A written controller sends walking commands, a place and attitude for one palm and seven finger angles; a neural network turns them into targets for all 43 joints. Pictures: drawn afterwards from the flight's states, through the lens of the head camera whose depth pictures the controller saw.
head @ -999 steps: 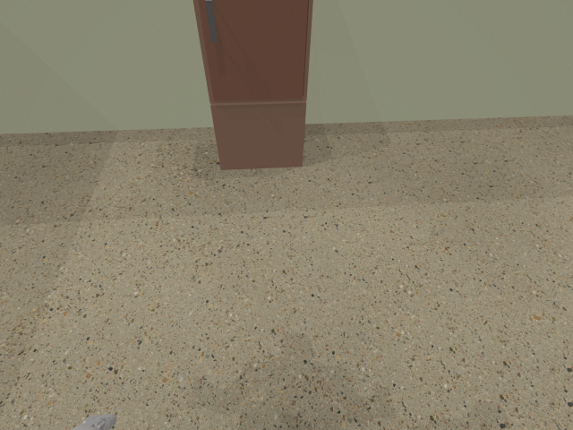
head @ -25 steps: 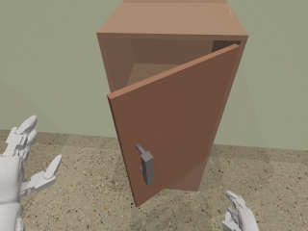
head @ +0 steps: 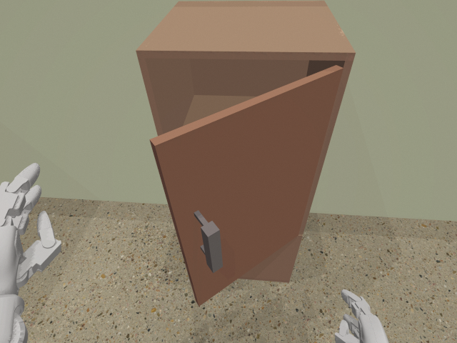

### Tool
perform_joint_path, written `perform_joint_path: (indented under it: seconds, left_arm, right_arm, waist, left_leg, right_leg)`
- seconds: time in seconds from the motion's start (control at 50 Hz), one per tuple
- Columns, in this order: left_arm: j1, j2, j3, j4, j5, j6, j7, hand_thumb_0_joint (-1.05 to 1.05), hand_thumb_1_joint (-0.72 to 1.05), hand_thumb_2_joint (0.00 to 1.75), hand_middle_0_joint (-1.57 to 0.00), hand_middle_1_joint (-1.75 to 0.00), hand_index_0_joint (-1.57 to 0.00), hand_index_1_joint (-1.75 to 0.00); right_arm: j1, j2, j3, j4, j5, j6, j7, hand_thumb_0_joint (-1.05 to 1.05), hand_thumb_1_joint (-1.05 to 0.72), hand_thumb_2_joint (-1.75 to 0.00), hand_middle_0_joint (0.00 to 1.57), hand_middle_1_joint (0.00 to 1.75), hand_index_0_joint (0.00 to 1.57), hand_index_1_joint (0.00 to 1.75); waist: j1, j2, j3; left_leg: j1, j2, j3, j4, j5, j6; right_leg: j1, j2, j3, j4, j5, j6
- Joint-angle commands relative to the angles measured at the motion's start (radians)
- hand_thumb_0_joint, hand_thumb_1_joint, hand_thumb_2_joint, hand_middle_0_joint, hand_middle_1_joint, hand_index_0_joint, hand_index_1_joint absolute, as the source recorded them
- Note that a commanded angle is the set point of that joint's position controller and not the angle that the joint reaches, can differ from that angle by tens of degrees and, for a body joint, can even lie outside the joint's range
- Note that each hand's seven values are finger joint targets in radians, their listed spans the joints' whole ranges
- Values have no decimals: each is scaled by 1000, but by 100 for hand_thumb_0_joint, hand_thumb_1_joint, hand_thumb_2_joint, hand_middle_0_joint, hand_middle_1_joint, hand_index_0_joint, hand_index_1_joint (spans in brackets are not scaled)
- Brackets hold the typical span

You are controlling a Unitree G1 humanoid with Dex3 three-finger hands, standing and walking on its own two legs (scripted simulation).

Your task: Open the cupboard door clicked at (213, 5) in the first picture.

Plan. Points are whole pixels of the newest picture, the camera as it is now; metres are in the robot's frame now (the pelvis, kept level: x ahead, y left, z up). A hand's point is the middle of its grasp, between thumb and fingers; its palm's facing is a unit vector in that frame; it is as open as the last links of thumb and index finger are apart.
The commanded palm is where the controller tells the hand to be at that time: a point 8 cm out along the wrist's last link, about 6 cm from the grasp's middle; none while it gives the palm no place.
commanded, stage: step back with the hand held close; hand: left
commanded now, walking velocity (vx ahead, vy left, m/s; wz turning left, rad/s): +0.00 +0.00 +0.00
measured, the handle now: (207, 241) +0.31 +0.09 -0.01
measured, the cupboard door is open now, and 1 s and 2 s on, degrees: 41 41 41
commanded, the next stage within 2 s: stop stepping back and stand still in 1.42 s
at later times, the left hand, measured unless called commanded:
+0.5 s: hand (36, 265) +0.16 +0.28 +0.15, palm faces +0.36 -0.79 -0.50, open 7.4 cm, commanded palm +0.10 +0.32 +0.17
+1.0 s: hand out of the picture +0.09 +0.30 +0.16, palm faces +0.45 -0.76 -0.47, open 7.4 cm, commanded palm +0.02 +0.33 +0.17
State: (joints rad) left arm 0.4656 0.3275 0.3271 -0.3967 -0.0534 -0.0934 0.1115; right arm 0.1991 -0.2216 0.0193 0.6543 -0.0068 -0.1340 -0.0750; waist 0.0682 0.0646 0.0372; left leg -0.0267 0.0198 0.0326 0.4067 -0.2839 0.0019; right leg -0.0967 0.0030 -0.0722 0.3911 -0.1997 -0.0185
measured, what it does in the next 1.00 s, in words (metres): walks backwards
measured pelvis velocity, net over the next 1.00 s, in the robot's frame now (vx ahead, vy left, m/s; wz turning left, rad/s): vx -0.11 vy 0.03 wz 0.04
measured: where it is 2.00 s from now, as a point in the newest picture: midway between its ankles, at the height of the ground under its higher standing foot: outside the picture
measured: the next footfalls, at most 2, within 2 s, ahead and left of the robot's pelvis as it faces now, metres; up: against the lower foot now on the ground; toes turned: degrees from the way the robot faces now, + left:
right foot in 1.14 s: -0.18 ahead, -0.10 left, +0.00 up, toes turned +1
left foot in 1.38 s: -0.13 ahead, +0.09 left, +0.00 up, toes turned +0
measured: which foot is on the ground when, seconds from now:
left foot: down 0.00-1.00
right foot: down 0.00-0.90, up 0.92-1.00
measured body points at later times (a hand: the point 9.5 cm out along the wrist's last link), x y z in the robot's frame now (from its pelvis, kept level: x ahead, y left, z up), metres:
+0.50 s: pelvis -0.05 +0.02 -0.01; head -0.03 +0.02 +0.44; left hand +0.13 +0.31 +0.18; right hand +0.13 -0.23 -0.08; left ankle -0.03 +0.11 -0.74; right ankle +0.02 -0.11 -0.74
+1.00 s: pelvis -0.11 +0.03 -0.02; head -0.09 +0.05 +0.43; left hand +0.06 +0.33 +0.19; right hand +0.05 -0.21 -0.09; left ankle -0.03 +0.11 -0.74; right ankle -0.08 -0.10 -0.72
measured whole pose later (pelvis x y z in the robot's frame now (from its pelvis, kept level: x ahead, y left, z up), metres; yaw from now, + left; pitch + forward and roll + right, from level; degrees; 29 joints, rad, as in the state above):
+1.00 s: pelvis -0.11 +0.03 -0.02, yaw +2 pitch -1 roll -3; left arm 0.52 0.43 0.45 -0.55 -0.01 -0.23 0.15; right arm 0.24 -0.19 0.00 0.60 -0.01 -0.10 -0.08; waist -0.02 0.00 0.05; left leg -0.41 0.00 -0.01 0.62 -0.20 0.05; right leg -0.40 0.05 0.00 0.79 -0.34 0.02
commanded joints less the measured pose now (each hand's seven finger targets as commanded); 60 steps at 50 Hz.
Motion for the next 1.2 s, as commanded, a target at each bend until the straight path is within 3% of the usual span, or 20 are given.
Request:
perform_joint_path:
  seconds: [0.0,0.06,0.08,0.16,0.2,0.32,0.44,0.6,0.64,0.74,0.78,0.84,0.88,0.9,0.94,1.02,1.08,1.12,1.16,1.18]
  left_arm:
    - [-91,180,109,-186,6,-66,21,0,90,90,-20,-30,-20,-30]
    - [-176,213,134,-214,3,-74,26,0,90,90,-20,-30,-20,-30]
    - [-225,306,240,-225,6,-108,30,0,90,90,-20,-30,-20,-30]
    - [-14,194,146,-168,14,-119,11,0,90,90,-20,-30,-20,-30]
    - [9,207,154,-231,15,-127,18,0,90,90,-20,-30,-20,-30]
    - [82,264,225,-289,12,-125,39,0,90,90,-20,-30,-20,-30]
    - [96,255,226,-288,16,-132,49,0,90,90,-20,-30,-20,-30]
    - [42,252,242,-331,51,-161,58,0,90,90,-20,-30,-20,-30]
    - [25,240,236,-319,57,-167,58,0,90,90,-20,-30,-20,-30]
    - [-9,250,227,-328,48,-178,64,0,90,90,-20,-30,-20,-30]
    - [-9,255,220,-337,37,-180,73,0,90,90,-20,-30,-20,-30]
    - [19,264,234,-376,29,-188,82,0,90,90,-20,-30,-20,-30]
    - [17,262,266,-403,48,-195,82,0,90,90,-20,-30,-20,-30]
    - [11,282,283,-399,55,-200,81,0,90,90,-20,-30,-20,-30]
    - [45,270,280,-371,48,-201,73,0,90,90,-20,-30,-20,-30]
    - [92,213,203,-338,22,-199,61,0,90,90,-20,-30,-20,-30]
    - [42,235,191,-346,14,-193,45,0,90,90,-20,-30,-20,-30]
    - [37,261,210,-353,12,-195,38,0,90,90,-20,-30,-20,-30]
    - [44,303,243,-376,2,-197,35,0,90,90,-20,-30,-20,-30]
    - [62,321,260,-365,-6,-188,35,0,90,90,-20,-30,-20,-30]
  right_arm:
    - [-149,-104,-40,-165,5,-55,-7,0,-90,-90,20,30,20,30]
    - [-154,-102,-39,-162,6,-56,-9,0,-90,-90,20,30,20,30]
    - [-121,-122,-37,-199,15,-32,-9,0,-90,-90,20,30,20,30]
    - [-126,-123,-49,-197,2,14,-4,0,-90,-90,20,30,20,30]
    - [-125,-132,-52,-204,1,22,-8,0,-90,-90,20,30,20,30]
    - [-124,-123,-69,-241,7,51,-17,0,-90,-90,20,30,20,30]
    - [-119,-124,-75,-250,13,55,-20,0,-90,-90,20,30,20,30]
    - [-105,-147,-75,-271,7,25,-18,0,-90,-90,20,30,20,30]
    - [-89,-142,-74,-272,8,17,-18,0,-90,-90,20,30,20,30]
    - [-60,-133,-73,-253,3,4,-11,0,-90,-90,20,30,20,30]
    - [-57,-121,-65,-232,2,6,-8,0,-90,-90,20,30,20,30]
    - [-69,-132,-61,-232,3,5,-16,0,-90,-90,20,30,20,30]
    - [-86,-153,-67,-249,0,-5,-22,0,-90,-90,20,30,20,30]
    - [-94,-132,-74,-248,0,-11,-25,0,-90,-90,20,30,20,30]
    - [-81,-116,-84,-234,-7,-30,-15,0,-90,-90,20,30,20,30]
    - [-74,-114,-71,-171,-21,-58,9,0,-90,-90,20,30,20,30]
    - [-87,-131,-74,-137,-25,-55,18,0,-90,-90,20,30,20,30]
    - [-102,-128,-73,-138,-23,-45,20,0,-90,-90,20,30,20,30]
    - [-126,-108,-73,-170,-2,-15,18,0,-90,-90,20,30,20,30]
    - [-134,-96,-70,-192,14,-4,15,0,-90,-90,20,30,20,30]
  waist:
    - [5,-11,-39]
    - [1,-9,-61]
    - [-48,-66,35]
    - [-54,-63,-70]
    - [-54,14,-134]
    - [-50,-24,-213]
    - [-55,-36,-162]
    - [-53,63,-82]
    - [-59,26,-61]
    - [-74,-119,-63]
    - [-78,-139,-79]
    - [-78,-6,-83]
    - [-66,205,-83]
    - [-57,218,-102]
    - [-60,76,-120]
    - [-67,139,-130]
    - [-56,126,-212]
    - [-53,92,-262]
    - [-54,-55,-346]
    - [-55,-207,-351]
  left_leg:
    - [-94,-1,-18,-70,208,17]
    - [-85,-4,-18,-74,172,21]
    - [-167,10,-37,-40,94,35]
    - [-140,9,-30,9,152,32]
    - [-153,23,-41,-10,230,25]
    - [-213,48,-59,4,367,15]
    - [-324,62,-78,-8,203,31]
    - [-682,118,-154,-126,-277,95]
    - [-726,119,-155,-105,-337,103]
    - [-526,18,-92,135,-298,57]
    - [-371,-8,-60,232,-216,32]
    - [-415,48,-150,52,-278,48]
    - [-731,213,-352,-241,-484,120]
    - [-724,261,-401,-275,-405,139]
    - [-574,268,-363,-185,-164,157]
    - [-260,228,-280,-90,305,127]
    - [-100,220,-248,-39,553,108]
    - [-38,176,-172,19,644,82]
    - [-11,109,-52,117,602,44]
    - [-85,45,11,180,421,23]
  right_leg:
    - [46,-15,46,-76,107,1]
    - [45,-17,54,-86,71,3]
    - [-71,-61,148,-149,72,8]
    - [-68,-103,134,-132,139,2]
    - [-11,-99,102,-66,238,-1]
    - [39,-84,91,56,405,7]
    - [3,-81,112,75,279,11]
    - [124,-32,107,229,83,31]
    - [115,-36,124,242,55,30]
    - [-168,-142,266,-7,-228,-23]
    - [-326,-188,257,-80,-319,-45]
    - [-284,-113,153,36,-289,-8]
    - [11,30,68,395,-130,43]
    - [35,54,68,516,-85,46]
    - [-61,51,109,518,-189,34]
    - [-192,42,83,243,-224,24]
    - [-173,42,96,78,-103,23]
    - [-142,25,101,13,102,25]
    - [-110,-52,155,1,490,42]
    - [-68,-108,166,-3,730,78]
